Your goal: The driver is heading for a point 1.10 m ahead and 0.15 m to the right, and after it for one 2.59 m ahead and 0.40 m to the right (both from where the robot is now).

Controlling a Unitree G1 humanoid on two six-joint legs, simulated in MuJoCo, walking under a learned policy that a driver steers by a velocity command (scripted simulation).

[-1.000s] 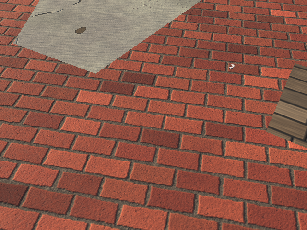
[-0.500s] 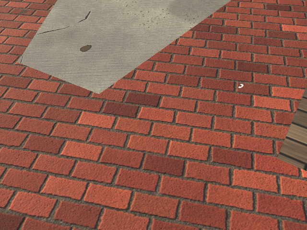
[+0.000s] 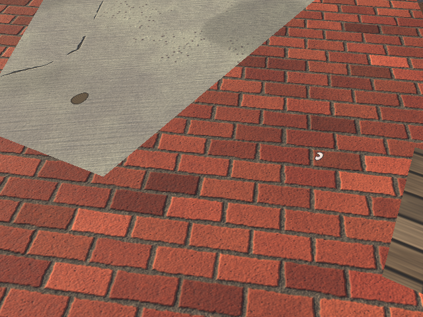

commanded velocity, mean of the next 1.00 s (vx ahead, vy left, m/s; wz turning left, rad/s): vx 0.42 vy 0.00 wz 0.00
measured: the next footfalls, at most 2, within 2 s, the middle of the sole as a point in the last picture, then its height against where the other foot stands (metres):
right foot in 0.30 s outside the picture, level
left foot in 0.84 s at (194, 281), level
